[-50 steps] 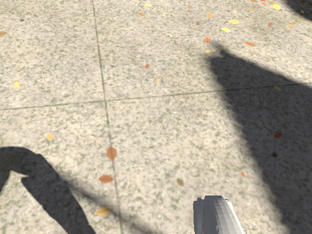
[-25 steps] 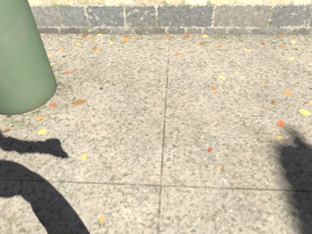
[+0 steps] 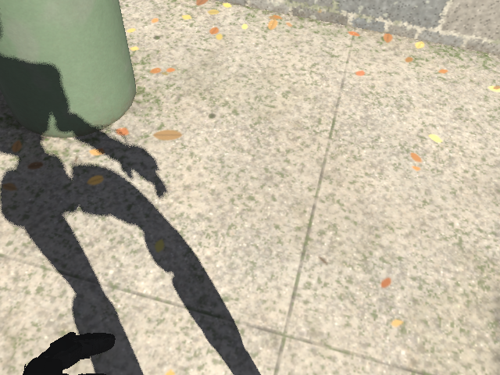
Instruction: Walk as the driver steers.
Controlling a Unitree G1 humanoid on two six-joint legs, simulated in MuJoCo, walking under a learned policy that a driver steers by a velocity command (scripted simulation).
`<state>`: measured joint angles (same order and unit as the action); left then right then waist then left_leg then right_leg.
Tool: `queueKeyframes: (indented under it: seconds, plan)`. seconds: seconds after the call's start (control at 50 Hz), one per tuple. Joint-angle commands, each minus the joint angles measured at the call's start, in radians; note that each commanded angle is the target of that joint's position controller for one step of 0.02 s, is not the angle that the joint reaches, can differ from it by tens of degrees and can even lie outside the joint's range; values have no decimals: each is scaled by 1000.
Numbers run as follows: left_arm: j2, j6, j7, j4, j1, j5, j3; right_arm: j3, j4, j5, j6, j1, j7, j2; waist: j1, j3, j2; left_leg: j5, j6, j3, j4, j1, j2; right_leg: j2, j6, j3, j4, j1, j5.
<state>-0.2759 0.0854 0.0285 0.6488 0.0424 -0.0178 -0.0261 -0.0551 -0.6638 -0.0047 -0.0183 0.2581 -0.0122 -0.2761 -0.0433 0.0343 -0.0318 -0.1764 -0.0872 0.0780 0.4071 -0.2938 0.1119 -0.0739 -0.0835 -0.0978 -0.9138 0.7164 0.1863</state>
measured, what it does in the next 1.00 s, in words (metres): walks ahead: right foot, then left foot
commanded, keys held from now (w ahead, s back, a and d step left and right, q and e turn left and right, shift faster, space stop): no key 1.00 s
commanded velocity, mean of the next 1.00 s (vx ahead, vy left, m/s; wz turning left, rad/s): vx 0.03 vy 0.00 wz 0.08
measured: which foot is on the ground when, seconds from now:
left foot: down 0.00-0.16, up 0.18-0.38, down 0.40-1.00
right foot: up 0.00-0.12, down 0.14-1.00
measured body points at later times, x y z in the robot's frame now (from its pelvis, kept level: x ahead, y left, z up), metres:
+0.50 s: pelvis +0.10 -0.03 -0.02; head +0.10 -0.03 +0.43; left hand +0.23 +0.21 -0.13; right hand +0.22 -0.27 -0.13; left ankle +0.07 +0.11 -0.74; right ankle +0.17 -0.15 -0.74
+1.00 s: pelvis +0.12 -0.01 -0.02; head +0.12 -0.01 +0.43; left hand +0.21 +0.23 -0.15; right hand +0.20 -0.25 -0.15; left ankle +0.07 +0.11 -0.74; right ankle +0.17 -0.15 -0.74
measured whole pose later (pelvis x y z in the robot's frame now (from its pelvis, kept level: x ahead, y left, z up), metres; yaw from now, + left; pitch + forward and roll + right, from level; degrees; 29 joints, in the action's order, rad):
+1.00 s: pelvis +0.12 -0.01 -0.02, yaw +3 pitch -1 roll +0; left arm -0.18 0.01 0.04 0.87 0.19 0.00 -0.05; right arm -0.04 -0.82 0.01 -0.01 0.30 -0.04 -0.17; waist 0.01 0.01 -0.01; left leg -0.40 0.01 0.03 0.61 -0.20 0.00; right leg -0.02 -0.03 -0.03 -0.60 0.35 0.24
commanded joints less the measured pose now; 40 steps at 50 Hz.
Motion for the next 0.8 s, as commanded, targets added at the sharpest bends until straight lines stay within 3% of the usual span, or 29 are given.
queueKeyframes:
  seconds: [0.02,0.06,0.1,0.12,0.14,0.16,0.18,0.2,0.22,0.24,0.26,0.28,0.32,0.38,0.42,0.44,0.46,0.48,0.56,0.8]
  plan:
    - [-47,-7,-1,-20,58,11,-11,-33,56,-8,3,-8,-11,-130,22,-202,152,543,-132,95,6,28,-199,59,-3,76,150,-215,-134]
    - [-59,-5,-8,-34,19,13,-17,-27,49,-4,5,4,-7,-118,2,-189,162,458,-128,150,46,68,-233,62,17,64,226,-218,-120]
    - [-70,6,-16,-38,33,2,-30,-20,48,-5,1,-13,-5,-103,24,-177,167,385,-107,194,107,92,-247,71,56,68,352,-276,-136]
    - [-68,16,-19,-31,58,-5,-35,-15,46,-5,-5,-23,-6,-88,47,-168,165,328,-77,193,142,80,-221,72,83,77,457,-355,-243]
    - [-98,25,-15,-38,71,-23,-42,-4,46,11,-16,1,-6,-48,39,-182,131,246,-28,171,211,38,-160,-8,119,4,469,-470,-506]
    - [-136,26,-10,-54,95,-45,-43,8,47,33,-31,76,-6,-6,1,-239,-6,-36,31,112,342,-81,-79,-165,213,-129,402,-641,-916]
    - [-79,13,-6,-26,127,-46,-34,10,31,23,-34,150,-9,-14,-13,-310,-222,-324,97,74,449,-161,-64,-301,376,-302,421,-716,-1002]
    - [-9,2,-9,-19,149,-17,-15,0,30,22,-19,110,-9,-74,23,-319,-207,-463,135,72,511,-193,-108,-319,413,-381,455,-714,-852]
    - [-13,-11,-12,-14,155,-5,-16,-10,42,9,1,44,-10,-96,47,-298,-160,-482,153,58,560,-225,-116,-291,392,-377,476,-703,-658]
    - [-43,-22,-13,-17,143,-2,-24,-16,37,2,25,11,-14,-94,51,-266,-105,-467,168,51,608,-231,-125,-263,362,-354,500,-649,-493]
    - [-69,-32,-12,-25,95,1,-31,-17,33,5,44,4,-15,-83,35,-221,-73,-425,175,49,590,-203,-145,-240,329,-309,529,-556,-358]
    - [-72,-42,-11,-34,48,-2,-32,-11,27,4,54,8,-16,-52,14,-185,-79,-393,173,32,503,-149,-156,-193,289,-240,554,-469,-252]
    - [-53,-62,-11,-31,29,-3,-32,2,0,8,54,28,-16,4,15,-155,-116,-270,162,-31,344,-40,-128,-106,255,-122,562,-380,-147]
    - [-11,-67,-13,-10,79,5,-21,-2,-31,20,49,59,-13,11,8,-167,-130,-64,128,-73,120,90,-104,-63,216,-68,537,-361,67]
    - [4,-55,-19,2,110,-3,-16,-8,7,43,45,11,-18,-44,39,-118,-43,-47,77,31,79,97,-197,-23,134,-43,497,-293,263]
    - [0,-49,-22,-1,129,-3,-23,-21,-12,32,44,-4,-17,-75,77,-83,92,-219,44,37,75,-19,-186,36,105,33,480,-343,213]
    - [-21,-45,-19,4,94,-8,-29,-13,-8,31,36,-15,-14,-32,54,-58,87,-300,44,37,41,-97,-174,43,89,49,436,-407,150]
    - [-17,-43,-17,5,86,-3,-33,-7,-15,35,28,-19,-15,-15,59,-47,91,-299,56,38,25,-123,-175,43,93,52,416,-436,107]
    - [6,-43,-10,31,114,5,-34,-6,-30,24,2,7,-22,-9,56,-40,80,-188,78,19,53,-94,-160,41,112,48,389,-450,2]
    - [3,-57,-1,103,141,11,-44,-7,-71,16,1,67,-27,12,49,-56,33,-61,73,-3,83,-46,-141,35,99,45,361,-493,-141]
